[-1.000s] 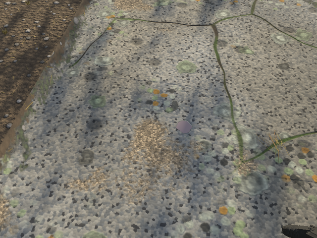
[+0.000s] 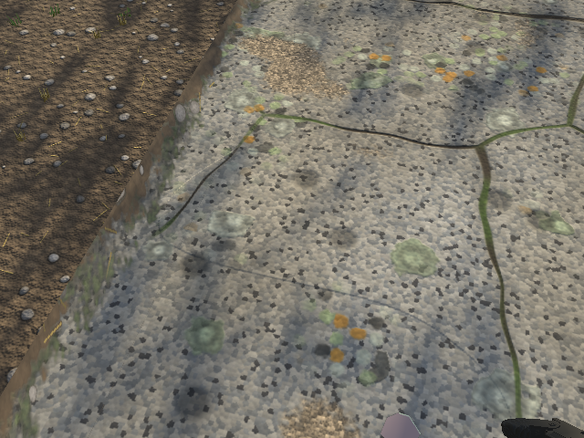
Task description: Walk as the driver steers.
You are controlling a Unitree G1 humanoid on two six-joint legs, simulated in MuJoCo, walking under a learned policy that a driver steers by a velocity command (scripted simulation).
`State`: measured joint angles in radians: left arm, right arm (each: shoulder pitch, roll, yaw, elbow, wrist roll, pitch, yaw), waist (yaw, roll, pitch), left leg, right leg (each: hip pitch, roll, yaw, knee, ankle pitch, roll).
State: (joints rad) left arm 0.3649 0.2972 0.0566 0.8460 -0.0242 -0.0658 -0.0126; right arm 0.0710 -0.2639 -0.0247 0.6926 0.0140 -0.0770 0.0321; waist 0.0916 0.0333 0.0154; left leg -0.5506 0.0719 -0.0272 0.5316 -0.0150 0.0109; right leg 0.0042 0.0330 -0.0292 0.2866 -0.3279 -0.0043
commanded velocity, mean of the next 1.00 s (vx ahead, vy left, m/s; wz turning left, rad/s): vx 0.36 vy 0.00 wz -0.48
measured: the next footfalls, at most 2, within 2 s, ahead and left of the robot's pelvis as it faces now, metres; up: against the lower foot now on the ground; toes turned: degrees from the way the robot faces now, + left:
left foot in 0.04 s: +0.19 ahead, +0.13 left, +0.00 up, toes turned +0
right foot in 0.56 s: +0.43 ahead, -0.14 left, +0.00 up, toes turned -19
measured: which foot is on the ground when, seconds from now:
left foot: up 0.00-0.02, down 0.04-0.54, up 0.56-1.00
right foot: down 0.00-0.06, up 0.08-0.54, down 0.56-1.00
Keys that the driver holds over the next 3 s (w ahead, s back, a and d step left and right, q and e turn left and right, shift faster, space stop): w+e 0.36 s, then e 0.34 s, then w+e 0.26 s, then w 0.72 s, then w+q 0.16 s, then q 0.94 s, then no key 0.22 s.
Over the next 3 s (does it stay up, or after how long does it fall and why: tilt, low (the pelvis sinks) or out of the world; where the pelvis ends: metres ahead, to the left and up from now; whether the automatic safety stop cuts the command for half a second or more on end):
stays up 0.91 -0.35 0.00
